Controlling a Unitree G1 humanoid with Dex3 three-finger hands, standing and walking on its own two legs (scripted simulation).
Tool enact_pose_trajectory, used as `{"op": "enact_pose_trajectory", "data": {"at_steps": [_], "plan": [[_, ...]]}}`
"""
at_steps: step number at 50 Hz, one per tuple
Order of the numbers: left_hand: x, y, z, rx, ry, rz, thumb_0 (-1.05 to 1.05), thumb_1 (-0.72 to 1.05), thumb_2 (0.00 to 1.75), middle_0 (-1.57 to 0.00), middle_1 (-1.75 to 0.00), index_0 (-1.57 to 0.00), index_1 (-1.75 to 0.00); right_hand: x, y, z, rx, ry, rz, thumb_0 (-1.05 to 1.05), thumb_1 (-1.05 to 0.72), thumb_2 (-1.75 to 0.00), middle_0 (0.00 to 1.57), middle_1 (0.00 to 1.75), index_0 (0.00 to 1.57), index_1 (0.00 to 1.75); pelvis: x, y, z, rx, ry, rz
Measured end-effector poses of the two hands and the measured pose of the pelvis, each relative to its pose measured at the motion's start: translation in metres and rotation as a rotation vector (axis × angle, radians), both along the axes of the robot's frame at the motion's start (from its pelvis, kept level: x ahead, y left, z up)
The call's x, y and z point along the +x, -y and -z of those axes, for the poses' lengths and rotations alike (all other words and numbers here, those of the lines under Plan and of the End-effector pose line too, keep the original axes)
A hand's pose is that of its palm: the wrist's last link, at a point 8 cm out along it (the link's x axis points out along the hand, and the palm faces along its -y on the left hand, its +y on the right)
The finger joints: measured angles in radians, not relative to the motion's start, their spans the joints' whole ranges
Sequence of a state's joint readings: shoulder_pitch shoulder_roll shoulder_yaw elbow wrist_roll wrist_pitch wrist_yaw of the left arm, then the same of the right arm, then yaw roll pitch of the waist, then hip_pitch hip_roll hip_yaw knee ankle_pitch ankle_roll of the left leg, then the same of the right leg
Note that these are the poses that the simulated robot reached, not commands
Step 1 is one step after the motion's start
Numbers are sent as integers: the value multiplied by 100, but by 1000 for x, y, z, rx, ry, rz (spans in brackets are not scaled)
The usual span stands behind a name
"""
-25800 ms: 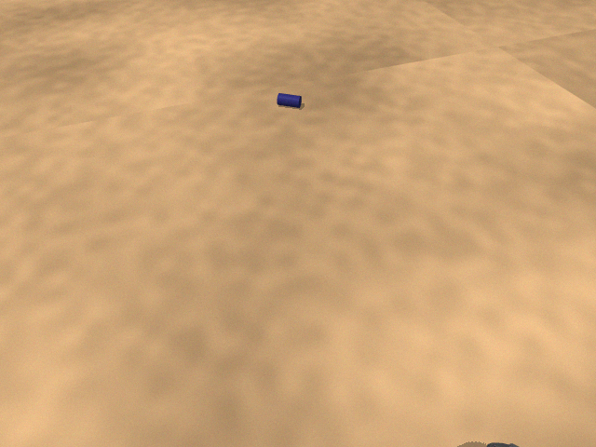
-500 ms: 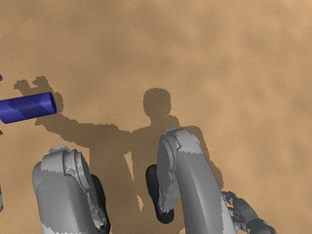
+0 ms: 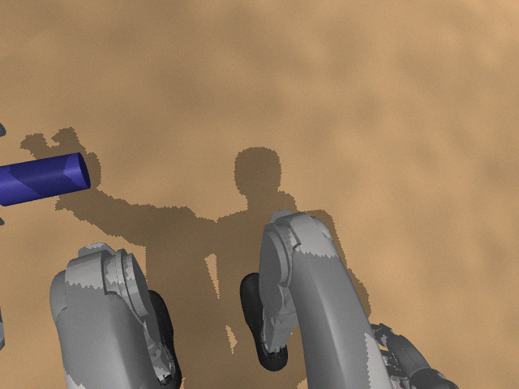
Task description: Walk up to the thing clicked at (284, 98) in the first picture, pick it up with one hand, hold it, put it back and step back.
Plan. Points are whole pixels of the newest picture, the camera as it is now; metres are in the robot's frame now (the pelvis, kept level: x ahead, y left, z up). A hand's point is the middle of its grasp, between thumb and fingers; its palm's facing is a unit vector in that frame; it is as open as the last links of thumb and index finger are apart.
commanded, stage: approach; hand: left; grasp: from above
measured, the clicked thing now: (43, 178) +0.46 +0.32 -0.30
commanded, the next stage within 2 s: rest palm in 0.52 s
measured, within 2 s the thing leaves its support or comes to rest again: neither
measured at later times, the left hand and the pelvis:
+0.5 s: hand (21, 160) +0.46 +0.30 -0.17, palm faces -0.42 -0.10 -0.90, open 14.3 cm; pelvis +0.00 +0.00 +0.00, yaw +0 degrees
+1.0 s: hand (32, 172) +0.46 +0.31 -0.24, palm faces -0.38 -0.12 -0.92, open 14.5 cm; pelvis +0.01 +0.00 -0.03, yaw -3 degrees
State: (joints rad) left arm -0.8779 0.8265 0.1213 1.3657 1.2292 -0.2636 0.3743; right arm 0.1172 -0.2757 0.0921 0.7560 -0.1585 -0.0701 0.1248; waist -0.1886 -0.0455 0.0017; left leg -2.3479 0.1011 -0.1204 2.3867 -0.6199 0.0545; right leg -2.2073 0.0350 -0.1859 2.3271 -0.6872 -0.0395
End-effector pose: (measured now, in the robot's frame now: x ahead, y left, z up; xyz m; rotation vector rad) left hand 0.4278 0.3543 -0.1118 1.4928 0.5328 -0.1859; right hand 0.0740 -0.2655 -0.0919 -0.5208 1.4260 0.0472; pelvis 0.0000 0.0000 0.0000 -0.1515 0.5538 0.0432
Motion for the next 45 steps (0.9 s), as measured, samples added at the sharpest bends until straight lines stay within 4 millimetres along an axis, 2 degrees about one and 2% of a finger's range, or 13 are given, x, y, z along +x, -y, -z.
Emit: {"op": "enact_pose_trajectory", "data": {"at_steps": [5, 11, 14, 17, 22, 28, 33, 37, 45], "plan": [[8, 14, 4, 0, 4, 41, -1, -58, 105, -9, -99, -7, -101, -4, 0, 0, -3, -3, 0, 0, -91, -90, 21, 30, 21, 30, 0, 0, 2, 2, -2, -1], [28, 51, 6, -17, 50, 95, -1, -58, 105, -9, -100, -7, -102, -10, -1, -3, 5, 9, 11, 0, -91, -90, 21, 30, 21, 30, 0, 1, 1, 4, -11, 1], [36, 65, 2, -22, 85, 86, -1, -58, 105, -9, -100, -7, -102, -13, -1, -5, 16, 18, 23, 0, -91, -90, 21, 30, 21, 30, 1, 1, 0, 5, -14, 6], [41, 71, -3, -5, 90, 56, 0, -58, 106, -10, -99, -8, -101, -18, -1, -5, 34, 24, 36, 0, -91, -90, 21, 30, 21, 30, 1, 2, -2, 8, -16, 10], [40, 66, -5, 13, 50, -5, 0, -58, 106, -10, -98, -8, -101, -26, -1, -2, 59, 27, 59, 0, -91, -90, 21, 30, 21, 30, -1, 4, -2, 13, -15, 16], [26, 33, 5, 7, -33, -101, 0, -57, 105, -10, -100, -8, -102, -33, 2, 2, 54, 9, 56, 0, -91, -90, 21, 30, 21, 30, -2, 5, 5, 18, 5, 15], [17, 13, 21, -4, -72, -63, 0, -56, 103, -9, -102, -8, -103, -35, 6, 4, 22, -39, 30, 0, -91, -90, 21, 30, 21, 30, -1, 5, 12, 11, 18, 15], [16, 14, 35, -27, -60, 10, -1, -56, 102, -9, -102, -8, -103, -30, 6, 4, 2, -71, -6, 0, -91, -90, 20, 30, 20, 30, 1, 3, 16, 0, 25, 15], [22, 33, 61, -69, 18, 68, -1, -58, 104, -9, -96, -6, -99, -8, 0, 1, -5, -33, -84, 0, -91, -90, 20, 30, 20, 30, 6, -1, 22, -22, 41, 26]]}}
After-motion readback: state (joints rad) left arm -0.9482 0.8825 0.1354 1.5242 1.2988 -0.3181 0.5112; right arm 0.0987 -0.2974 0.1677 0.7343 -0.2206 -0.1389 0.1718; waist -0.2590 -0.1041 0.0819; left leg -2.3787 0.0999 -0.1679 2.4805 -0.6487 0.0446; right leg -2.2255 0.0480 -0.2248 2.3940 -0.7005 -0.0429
